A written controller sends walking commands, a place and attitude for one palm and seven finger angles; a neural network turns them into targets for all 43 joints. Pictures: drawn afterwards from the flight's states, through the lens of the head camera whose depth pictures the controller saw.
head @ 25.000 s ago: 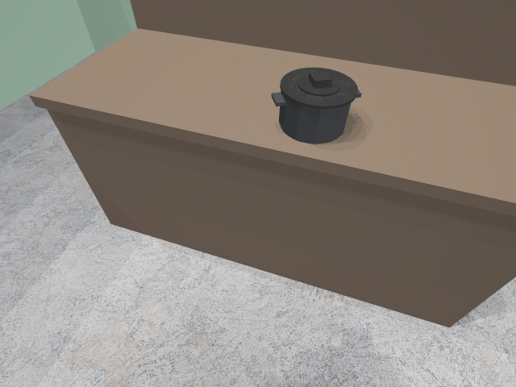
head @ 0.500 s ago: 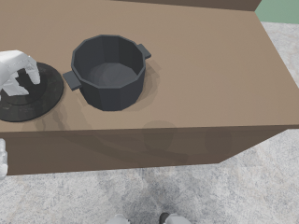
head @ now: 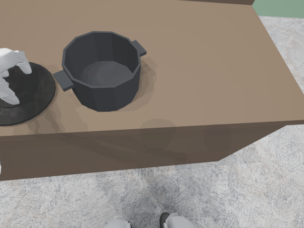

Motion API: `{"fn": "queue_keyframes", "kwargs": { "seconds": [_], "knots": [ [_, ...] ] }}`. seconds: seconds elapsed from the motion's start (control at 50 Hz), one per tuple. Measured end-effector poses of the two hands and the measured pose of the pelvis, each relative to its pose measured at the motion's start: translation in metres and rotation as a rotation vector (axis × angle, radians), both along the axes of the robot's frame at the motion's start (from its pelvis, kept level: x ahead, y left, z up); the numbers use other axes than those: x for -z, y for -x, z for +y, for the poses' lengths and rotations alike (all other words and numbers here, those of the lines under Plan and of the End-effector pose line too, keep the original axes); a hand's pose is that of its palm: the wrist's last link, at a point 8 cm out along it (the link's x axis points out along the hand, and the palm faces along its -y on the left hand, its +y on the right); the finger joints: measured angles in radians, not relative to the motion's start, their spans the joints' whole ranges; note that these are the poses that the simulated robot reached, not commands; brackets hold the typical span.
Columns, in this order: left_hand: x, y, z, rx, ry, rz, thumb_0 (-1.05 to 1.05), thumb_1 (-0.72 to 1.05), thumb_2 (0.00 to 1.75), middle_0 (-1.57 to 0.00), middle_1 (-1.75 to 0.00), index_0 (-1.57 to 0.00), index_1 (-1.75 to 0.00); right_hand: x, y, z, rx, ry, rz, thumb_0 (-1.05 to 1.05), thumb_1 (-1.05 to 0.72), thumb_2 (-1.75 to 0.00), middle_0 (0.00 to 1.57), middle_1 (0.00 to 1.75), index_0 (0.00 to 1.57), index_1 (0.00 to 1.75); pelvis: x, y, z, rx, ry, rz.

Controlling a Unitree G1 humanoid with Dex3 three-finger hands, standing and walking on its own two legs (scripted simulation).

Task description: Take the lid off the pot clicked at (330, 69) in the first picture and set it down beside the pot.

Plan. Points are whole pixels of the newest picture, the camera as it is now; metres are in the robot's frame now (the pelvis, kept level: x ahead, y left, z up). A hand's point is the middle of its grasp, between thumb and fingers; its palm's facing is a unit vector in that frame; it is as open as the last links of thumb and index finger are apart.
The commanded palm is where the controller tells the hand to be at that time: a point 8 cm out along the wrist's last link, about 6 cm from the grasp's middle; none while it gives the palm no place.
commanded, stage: open the fingers wide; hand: left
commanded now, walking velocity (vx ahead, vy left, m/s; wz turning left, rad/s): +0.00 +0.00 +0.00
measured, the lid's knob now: (9, 85) +0.49 +0.34 +0.01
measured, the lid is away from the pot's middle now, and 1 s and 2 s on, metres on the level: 0.24 0.24 0.24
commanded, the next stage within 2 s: raise the empty hand in 0.12 s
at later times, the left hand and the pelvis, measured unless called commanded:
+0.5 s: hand out of the picture +0.48 +0.33 +0.07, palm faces -0.45 -0.16 -0.88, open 10.9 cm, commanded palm +0.51 +0.32 +0.14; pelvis +0.01 +0.01 +0.01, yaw +1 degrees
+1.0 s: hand out of the picture +0.47 +0.33 +0.12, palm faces -0.42 -0.15 -0.89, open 10.9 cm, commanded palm +0.50 +0.32 +0.19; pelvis +0.01 +0.00 +0.02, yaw +2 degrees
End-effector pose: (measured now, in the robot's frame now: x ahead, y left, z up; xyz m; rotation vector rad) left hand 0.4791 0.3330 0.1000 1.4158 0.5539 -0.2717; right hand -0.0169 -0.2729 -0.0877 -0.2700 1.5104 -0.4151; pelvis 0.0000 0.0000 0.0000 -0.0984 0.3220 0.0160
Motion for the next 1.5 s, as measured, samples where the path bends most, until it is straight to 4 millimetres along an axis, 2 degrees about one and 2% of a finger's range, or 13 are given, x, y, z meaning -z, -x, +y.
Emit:
{"fn": "queue_keyframes", "kwargs": {
  "seconds": [0.24, 0.36, 0.64, 0.78, 0.92, 1.24, 1.4, 1.5],
  "knots": [
    [0.001, -0.005, 0.008, -0.011, -0.005, 0.008, 0.0, 0.12, 0.41, -0.29, -0.99, -0.3, -1.0, 0.0, -0.001, 0.002, 0.002, 0.001, 0.028, 0.0, -0.91, -0.9, 0.21, 0.3, 0.2, 0.3, 0.001, -0.004, 0.003, -0.001, 0.006, 0.013],
    [-0.011, -0.006, 0.006, 0.003, 0.016, -0.035, 0.0, 0.11, 0.42, -0.29, -0.99, -0.3, -0.99, 0.0, -0.011, 0.005, -0.006, -0.01, 0.021, 0.0, -0.91, -0.9, 0.21, 0.3, 0.2, 0.3, -0.002, -0.008, 0.005, -0.008, 0.007, 0.005],
    [-0.046, -0.001, 0.0, -0.005, 0.001, -0.062, 0.0, 0.11, 0.42, -0.29, -0.99, -0.3, -0.99, 0.0, -0.047, 0.012, -0.046, -0.059, -0.084, 0.0, -0.91, -0.9, 0.21, 0.3, 0.2, 0.3, -0.011, -0.014, 0.007, -0.018, -0.006, -0.043],
    [-0.061, 0.002, -0.004, -0.009, -0.012, -0.068, 0.0, 0.11, 0.42, -0.29, -0.99, -0.3, -0.99, -0.001, -0.055, 0.011, -0.065, -0.072, -0.112, 0.0, -0.91, -0.9, 0.21, 0.3, 0.2, 0.3, -0.015, -0.013, 0.005, -0.023, -0.015, -0.064],
    [-0.075, 0.002, -0.005, -0.024, -0.015, -0.083, 0.0, 0.11, 0.42, -0.29, -0.99, -0.3, -0.99, -0.005, -0.053, 0.004, -0.065, -0.066, -0.124, 0.0, -0.91, -0.9, 0.21, 0.3, 0.2, 0.3, -0.017, -0.012, 0.001, -0.023, -0.023, -0.08],
    [-0.107, 0.001, -0.008, -0.054, -0.036, -0.096, 0.0, 0.11, 0.42, -0.29, -0.99, -0.3, -0.99, -0.009, -0.032, -0.014, -0.038, -0.061, -0.088, 0.01, -0.91, -0.9, 0.2, 0.3, 0.2, 0.3, -0.021, -0.012, -0.011, -0.022, -0.033, -0.103],
    [-0.129, 0.002, -0.011, -0.069, -0.04, -0.126, 0.0, 0.11, 0.42, -0.29, -0.99, -0.3, -0.99, -0.008, -0.036, -0.018, -0.035, -0.075, -0.103, 0.01, -0.91, -0.9, 0.2, 0.3, 0.2, 0.3, -0.023, -0.012, -0.018, -0.022, -0.039, -0.114],
    [-0.133, 0.004, -0.011, -0.093, -0.05, -0.103, 0.0, 0.11, 0.42, -0.29, -0.99, -0.3, -0.99, -0.007, -0.043, -0.021, -0.043, -0.088, -0.115, 0.01, -0.91, -0.9, 0.2, 0.3, 0.2, 0.3, -0.023, -0.012, -0.021, -0.022, -0.042, -0.119]
  ]
}}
